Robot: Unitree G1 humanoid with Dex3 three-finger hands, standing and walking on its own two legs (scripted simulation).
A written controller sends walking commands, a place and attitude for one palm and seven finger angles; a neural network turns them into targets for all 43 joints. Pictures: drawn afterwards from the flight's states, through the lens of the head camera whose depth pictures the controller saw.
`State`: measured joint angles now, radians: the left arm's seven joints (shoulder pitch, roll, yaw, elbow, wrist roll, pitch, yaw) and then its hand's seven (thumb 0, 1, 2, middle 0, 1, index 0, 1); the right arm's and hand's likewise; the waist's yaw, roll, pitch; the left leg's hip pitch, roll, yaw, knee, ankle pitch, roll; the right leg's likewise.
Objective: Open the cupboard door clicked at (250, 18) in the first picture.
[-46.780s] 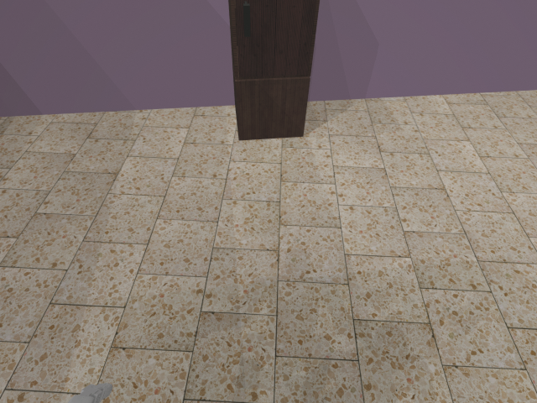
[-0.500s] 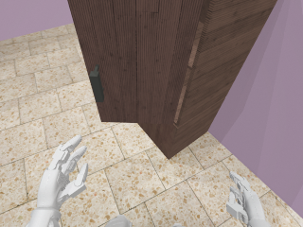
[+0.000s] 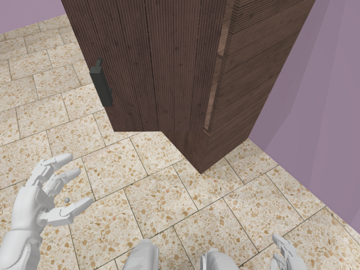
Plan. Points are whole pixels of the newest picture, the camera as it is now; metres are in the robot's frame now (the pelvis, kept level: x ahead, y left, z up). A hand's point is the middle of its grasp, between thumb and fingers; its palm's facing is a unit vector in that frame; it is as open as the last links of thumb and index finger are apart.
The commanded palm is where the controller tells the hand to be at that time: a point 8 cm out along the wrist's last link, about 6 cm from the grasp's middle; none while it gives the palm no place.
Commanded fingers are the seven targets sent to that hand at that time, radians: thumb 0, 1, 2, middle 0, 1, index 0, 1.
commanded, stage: raise the hand with hooked fingers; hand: left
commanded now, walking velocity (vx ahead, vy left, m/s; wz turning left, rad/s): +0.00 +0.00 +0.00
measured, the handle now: (103, 82) +0.59 +0.24 +0.03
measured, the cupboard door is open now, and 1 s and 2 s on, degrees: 53 53 53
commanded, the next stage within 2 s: move the hooked fingers beside the handle in 1.26 s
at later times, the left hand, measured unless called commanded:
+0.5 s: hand (36, 187) +0.27 +0.30 +0.04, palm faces +0.08 -1.00 -0.05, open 13.7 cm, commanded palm +0.25 +0.35 +0.05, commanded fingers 0.00 -0.50 0.30 -0.30 -1.20 -0.30 -1.20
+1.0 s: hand (44, 175) +0.30 +0.29 +0.05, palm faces +0.04 -1.00 -0.04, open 14.0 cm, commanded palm +0.27 +0.35 +0.05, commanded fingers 0.00 -0.50 0.30 -0.30 -1.20 -0.30 -1.20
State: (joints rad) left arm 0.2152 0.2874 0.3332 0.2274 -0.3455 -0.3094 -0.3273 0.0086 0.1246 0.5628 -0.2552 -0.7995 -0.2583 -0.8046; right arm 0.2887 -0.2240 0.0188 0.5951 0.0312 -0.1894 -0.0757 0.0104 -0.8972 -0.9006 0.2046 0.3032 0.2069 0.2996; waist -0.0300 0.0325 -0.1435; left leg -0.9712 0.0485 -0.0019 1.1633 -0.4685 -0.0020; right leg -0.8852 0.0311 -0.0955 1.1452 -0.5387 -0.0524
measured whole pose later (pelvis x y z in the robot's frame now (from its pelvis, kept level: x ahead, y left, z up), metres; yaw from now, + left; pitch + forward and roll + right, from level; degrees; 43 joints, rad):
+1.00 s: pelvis +0.01 +0.03 +0.01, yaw +0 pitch +17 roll -3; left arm 0.01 0.38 0.42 0.41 -0.35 -0.38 -0.47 -0.01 -0.50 0.30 -0.30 -1.20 -0.30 -1.20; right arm 0.29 -0.29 0.02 0.56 0.03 -0.17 -0.06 0.01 -0.90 -0.90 0.20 0.30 0.21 0.30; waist -0.02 0.02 -0.14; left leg -0.96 0.03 0.01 1.14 -0.47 0.04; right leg -0.86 0.02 -0.08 1.09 -0.52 -0.02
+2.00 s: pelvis +0.01 +0.03 +0.00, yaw -1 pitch +20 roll -3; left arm -0.38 0.43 0.45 0.74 -0.26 -0.40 -0.42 -0.01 -0.50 0.30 -0.30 -1.20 -0.30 -1.20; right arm 0.30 -0.27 0.03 0.61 0.03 -0.10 -0.06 0.01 -0.90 -0.90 0.20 0.30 0.21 0.30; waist -0.05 0.02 -0.14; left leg -1.05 0.04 0.02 1.19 -0.49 0.04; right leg -0.95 0.03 -0.07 1.14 -0.53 -0.02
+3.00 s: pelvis +0.01 +0.03 -0.03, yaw -3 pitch +29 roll -6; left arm -0.98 0.78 0.55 1.25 -0.08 -0.36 -0.41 -0.01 -0.50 0.30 -0.30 -1.20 -0.30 -1.20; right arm 0.35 -0.30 0.08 0.63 0.00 0.05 -0.04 0.00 -0.90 -0.90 0.20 0.30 0.21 0.30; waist -0.19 0.04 -0.11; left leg -1.30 0.07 -0.02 1.31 -0.51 0.04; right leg -1.19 0.06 -0.10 1.22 -0.54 -0.02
